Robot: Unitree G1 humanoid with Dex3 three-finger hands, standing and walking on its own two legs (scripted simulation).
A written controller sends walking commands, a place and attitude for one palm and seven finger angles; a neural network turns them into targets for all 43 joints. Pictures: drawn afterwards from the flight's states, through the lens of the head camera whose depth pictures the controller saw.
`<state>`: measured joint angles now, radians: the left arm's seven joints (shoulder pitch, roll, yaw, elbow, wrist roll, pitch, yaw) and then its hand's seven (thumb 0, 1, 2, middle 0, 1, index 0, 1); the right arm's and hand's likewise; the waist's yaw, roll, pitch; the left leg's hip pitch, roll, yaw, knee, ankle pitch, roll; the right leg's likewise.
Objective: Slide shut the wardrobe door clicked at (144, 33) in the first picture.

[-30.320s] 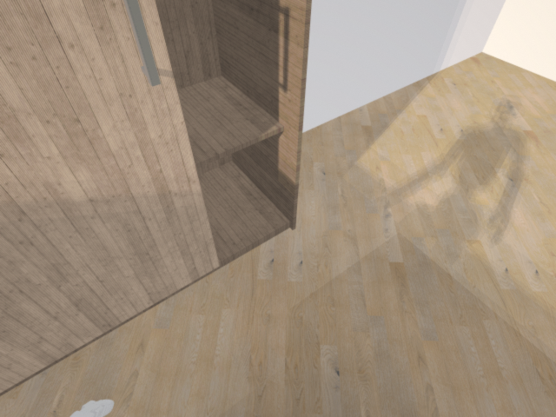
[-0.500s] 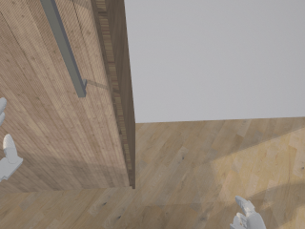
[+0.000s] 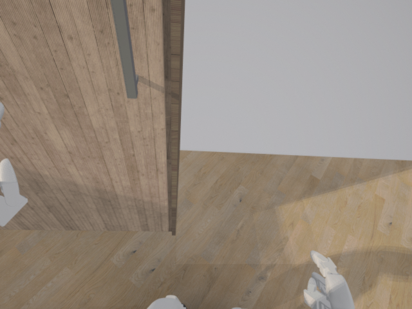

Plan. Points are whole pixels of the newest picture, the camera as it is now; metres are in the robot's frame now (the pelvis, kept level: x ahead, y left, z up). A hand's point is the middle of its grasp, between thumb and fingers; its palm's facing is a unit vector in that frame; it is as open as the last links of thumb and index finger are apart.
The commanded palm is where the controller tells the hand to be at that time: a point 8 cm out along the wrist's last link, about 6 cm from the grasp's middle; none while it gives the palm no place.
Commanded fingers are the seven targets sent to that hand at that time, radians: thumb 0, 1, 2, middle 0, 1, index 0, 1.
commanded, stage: step back with the hand held close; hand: left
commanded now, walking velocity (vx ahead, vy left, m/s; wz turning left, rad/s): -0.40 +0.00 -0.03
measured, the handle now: (125, 30) +0.50 +0.20 +0.26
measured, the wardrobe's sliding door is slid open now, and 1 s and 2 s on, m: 0.01 0.01 0.01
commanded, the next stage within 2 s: stop stepping back and stand still in 0.24 s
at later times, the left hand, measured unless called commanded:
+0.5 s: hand out of the picture +0.13 +0.25 +0.19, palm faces +0.27 -0.84 -0.47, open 7.4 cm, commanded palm +0.05 +0.30 +0.19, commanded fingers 0.00 0.90 0.90 -0.20 -0.30 -0.20 -0.30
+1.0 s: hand out of the picture +0.06 +0.29 +0.19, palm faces +0.38 -0.83 -0.41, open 7.4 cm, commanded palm +0.01 +0.32 +0.19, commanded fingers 0.00 0.90 0.90 -0.20 -0.30 -0.20 -0.30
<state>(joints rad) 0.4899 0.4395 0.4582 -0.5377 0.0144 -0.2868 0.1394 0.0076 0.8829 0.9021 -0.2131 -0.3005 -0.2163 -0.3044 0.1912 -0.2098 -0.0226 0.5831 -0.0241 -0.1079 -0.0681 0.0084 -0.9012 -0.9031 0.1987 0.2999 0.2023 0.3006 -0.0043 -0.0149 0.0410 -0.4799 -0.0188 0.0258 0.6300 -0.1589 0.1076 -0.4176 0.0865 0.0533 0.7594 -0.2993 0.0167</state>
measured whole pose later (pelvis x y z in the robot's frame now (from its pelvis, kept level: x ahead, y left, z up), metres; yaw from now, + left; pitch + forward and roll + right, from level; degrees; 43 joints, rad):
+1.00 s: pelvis -0.16 +0.04 +0.01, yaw -6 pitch -1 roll -1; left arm 0.53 0.43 0.42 -0.50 -0.02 -0.19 0.14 0.01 0.88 0.90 -0.21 -0.30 -0.22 -0.30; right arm 0.29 -0.17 0.03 0.66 -0.02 -0.09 -0.05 0.01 -0.90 -0.90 0.20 0.30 0.21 0.30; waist 0.02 -0.05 -0.07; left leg -0.49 0.05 0.05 0.92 -0.38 -0.01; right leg -0.22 0.01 -0.08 0.50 -0.27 -0.05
